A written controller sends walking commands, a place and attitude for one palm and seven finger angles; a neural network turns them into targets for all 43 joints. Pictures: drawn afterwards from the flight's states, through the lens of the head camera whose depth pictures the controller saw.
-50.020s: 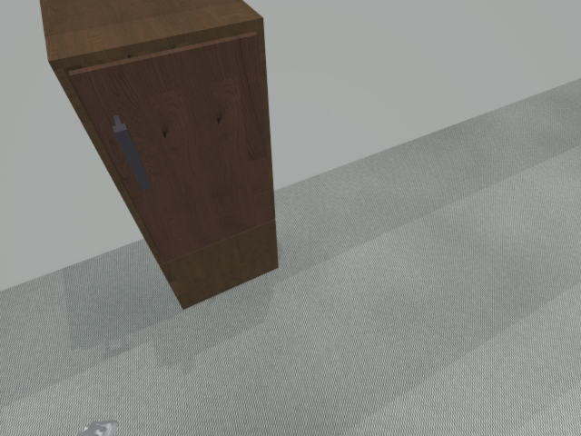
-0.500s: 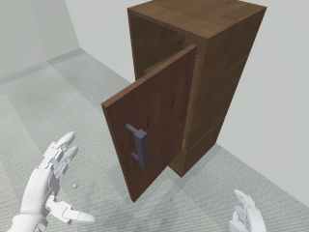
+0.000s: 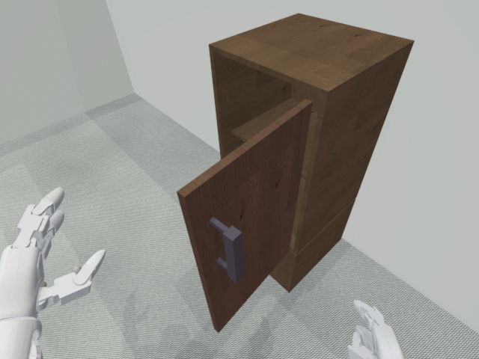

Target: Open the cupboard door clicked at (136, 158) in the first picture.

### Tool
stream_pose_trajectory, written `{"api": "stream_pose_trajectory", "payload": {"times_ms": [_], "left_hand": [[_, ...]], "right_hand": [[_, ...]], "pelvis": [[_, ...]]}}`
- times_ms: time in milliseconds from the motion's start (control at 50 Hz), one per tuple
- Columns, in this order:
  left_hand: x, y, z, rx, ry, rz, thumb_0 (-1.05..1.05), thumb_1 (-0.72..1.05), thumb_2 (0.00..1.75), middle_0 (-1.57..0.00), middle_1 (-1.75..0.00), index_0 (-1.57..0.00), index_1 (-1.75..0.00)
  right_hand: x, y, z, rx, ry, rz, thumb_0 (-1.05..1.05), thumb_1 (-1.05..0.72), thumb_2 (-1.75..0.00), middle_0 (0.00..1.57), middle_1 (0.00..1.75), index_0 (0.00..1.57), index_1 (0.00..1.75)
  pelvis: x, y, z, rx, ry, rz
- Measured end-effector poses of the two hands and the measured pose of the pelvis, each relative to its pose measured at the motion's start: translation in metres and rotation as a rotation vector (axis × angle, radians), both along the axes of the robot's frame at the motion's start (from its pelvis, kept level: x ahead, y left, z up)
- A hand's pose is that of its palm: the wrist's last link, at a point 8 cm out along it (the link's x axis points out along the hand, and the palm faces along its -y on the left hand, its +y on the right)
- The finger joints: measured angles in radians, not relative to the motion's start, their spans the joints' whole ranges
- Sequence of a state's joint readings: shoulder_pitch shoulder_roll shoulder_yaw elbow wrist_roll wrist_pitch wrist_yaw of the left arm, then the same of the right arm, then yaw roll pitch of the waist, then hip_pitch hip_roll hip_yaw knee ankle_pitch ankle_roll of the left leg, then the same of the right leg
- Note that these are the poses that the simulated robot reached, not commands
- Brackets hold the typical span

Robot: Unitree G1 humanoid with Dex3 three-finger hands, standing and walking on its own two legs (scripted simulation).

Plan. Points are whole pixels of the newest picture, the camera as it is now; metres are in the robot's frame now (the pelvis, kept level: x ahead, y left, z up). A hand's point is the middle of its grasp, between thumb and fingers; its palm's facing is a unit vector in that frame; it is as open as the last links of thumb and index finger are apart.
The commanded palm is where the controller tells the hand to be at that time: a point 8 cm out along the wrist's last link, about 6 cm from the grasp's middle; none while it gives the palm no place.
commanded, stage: draw the hand back to the body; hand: left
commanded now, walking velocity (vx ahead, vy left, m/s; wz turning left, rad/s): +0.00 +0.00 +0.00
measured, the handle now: (226, 250) +0.32 +0.07 -0.01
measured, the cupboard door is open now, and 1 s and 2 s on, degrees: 96 96 96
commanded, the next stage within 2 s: step back with the hand held close in 0.50 s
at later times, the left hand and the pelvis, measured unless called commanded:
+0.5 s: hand (72, 266) +0.18 +0.24 +0.15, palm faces +0.44 -0.81 -0.40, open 7.5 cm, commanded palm +0.13 +0.28 +0.17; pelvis -0.01 -0.02 +0.00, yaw +0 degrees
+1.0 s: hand (75, 269) +0.18 +0.23 +0.15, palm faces +0.32 -0.80 -0.51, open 7.4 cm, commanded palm +0.12 +0.28 +0.17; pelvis -0.03 -0.02 +0.00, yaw -2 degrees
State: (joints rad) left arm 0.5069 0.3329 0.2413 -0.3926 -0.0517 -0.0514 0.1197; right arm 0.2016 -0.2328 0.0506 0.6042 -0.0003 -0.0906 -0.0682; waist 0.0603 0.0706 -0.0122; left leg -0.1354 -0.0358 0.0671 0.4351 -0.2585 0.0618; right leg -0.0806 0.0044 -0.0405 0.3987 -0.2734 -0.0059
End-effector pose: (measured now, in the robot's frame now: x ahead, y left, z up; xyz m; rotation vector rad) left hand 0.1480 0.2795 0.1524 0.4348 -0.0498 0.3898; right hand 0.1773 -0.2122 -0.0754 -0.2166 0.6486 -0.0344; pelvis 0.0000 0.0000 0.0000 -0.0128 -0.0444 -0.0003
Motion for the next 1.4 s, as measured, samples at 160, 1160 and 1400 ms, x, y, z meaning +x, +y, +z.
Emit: {"api": "stream_pose_trajectory", "payload": {"times_ms": [160, 1160, 1400], "left_hand": [[-0.003, 0.014, 0.022, 0.049, -0.069, 0.059, 0.01, 0.66, 0.80, -0.20, -0.30, -0.20, -0.30], [-0.033, 0.003, 0.026, 0.159, -0.082, -0.085, 0.02, 0.89, 0.89, -0.21, -0.30, -0.21, -0.30], [-0.080, 0.023, 0.025, 0.213, -0.141, -0.006, 0.02, 0.89, 0.89, -0.21, -0.30, -0.21, -0.30]], "right_hand": [[-0.003, -0.011, -0.002, -0.008, 0.027, -0.012, 0.01, -0.91, -0.90, 0.21, 0.30, 0.20, 0.30], [-0.079, -0.047, 0.001, -0.069, 0.096, -0.195, 0.01, -0.91, -0.90, 0.21, 0.30, 0.20, 0.30], [-0.106, -0.020, -0.015, -0.058, 0.101, -0.109, 0.01, -0.90, -0.90, 0.21, 0.30, 0.20, 0.30]], "pelvis": [[-0.002, -0.006, 0.002, 0.002, -0.017, -0.001], [-0.056, -0.005, -0.003, -0.005, 0.056, -0.032], [-0.089, 0.002, -0.014, -0.008, 0.053, 0.022]]}}
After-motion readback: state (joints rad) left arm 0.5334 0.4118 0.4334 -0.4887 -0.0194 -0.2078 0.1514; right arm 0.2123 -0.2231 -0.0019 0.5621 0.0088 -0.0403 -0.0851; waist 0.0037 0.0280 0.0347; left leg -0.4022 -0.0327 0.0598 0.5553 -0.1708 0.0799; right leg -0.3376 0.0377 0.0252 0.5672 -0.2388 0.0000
